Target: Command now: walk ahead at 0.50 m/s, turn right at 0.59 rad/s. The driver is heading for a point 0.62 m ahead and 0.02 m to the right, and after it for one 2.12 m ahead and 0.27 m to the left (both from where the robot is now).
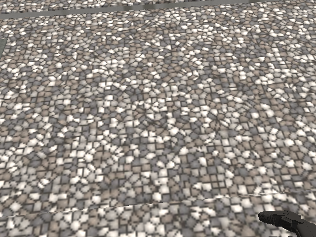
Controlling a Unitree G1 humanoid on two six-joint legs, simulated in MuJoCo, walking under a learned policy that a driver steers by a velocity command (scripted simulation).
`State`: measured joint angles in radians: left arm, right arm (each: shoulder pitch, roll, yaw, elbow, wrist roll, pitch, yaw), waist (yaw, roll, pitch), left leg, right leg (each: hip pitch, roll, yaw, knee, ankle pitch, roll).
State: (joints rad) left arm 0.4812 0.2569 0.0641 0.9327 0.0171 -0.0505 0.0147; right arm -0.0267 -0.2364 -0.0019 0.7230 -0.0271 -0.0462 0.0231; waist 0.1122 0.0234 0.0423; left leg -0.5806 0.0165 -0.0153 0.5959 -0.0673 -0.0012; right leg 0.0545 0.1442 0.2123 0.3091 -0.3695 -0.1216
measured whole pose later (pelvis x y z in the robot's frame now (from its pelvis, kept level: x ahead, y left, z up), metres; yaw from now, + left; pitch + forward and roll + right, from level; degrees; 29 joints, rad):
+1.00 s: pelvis +0.49 -0.08 +0.00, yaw -7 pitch +0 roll -3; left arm 0.39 0.23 0.04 0.96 0.02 -0.11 0.02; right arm 0.16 -0.24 -0.04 0.83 -0.03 -0.03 0.05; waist 0.03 0.05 0.03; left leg -0.59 0.07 0.00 0.63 0.16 0.06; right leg 0.08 0.09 -0.18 0.22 -0.32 -0.06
